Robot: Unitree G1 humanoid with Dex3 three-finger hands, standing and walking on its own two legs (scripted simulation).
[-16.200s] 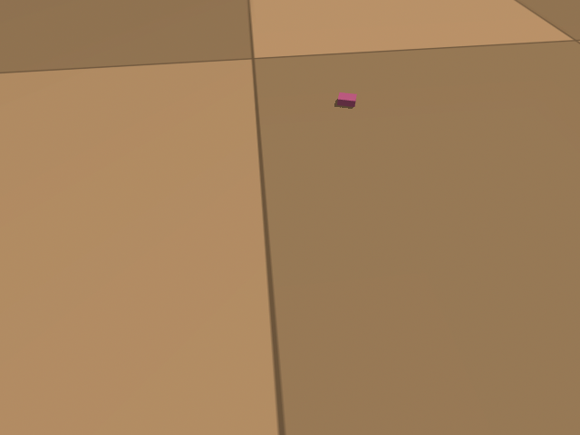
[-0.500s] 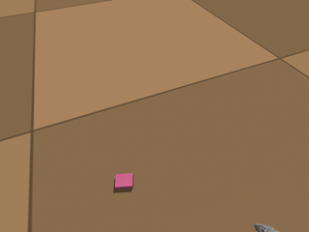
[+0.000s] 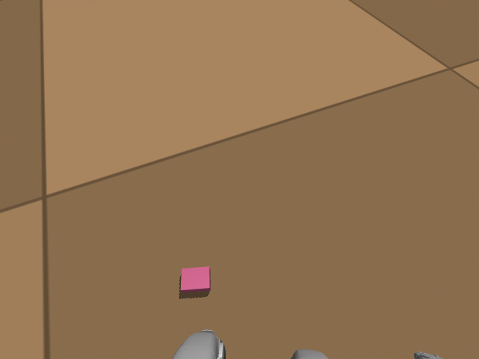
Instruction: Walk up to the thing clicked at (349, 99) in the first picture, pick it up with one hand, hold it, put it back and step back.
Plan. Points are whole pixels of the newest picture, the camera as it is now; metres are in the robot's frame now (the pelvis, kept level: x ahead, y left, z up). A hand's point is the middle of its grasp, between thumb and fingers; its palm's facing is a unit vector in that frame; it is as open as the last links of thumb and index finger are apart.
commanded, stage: walk up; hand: left
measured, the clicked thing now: (196, 279) +0.44 +0.23 -0.73
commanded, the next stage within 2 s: none
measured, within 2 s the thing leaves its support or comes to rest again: neither
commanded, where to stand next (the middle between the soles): +0.06 -0.02 m, yaw +1 degrees
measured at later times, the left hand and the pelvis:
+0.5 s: hand out of the picture +0.00 +0.24 -0.14, palm faces -0.07 -0.92 -0.37, open 7.4 cm; pelvis -0.05 -0.03 +0.00, yaw -4 degrees
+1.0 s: hand out of the picture +0.09 +0.28 -0.13, palm faces +0.00 -0.91 -0.41, open 7.4 cm; pelvis -0.01 +0.00 +0.01, yaw +0 degrees
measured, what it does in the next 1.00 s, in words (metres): steps on the spot: right foot, then left foot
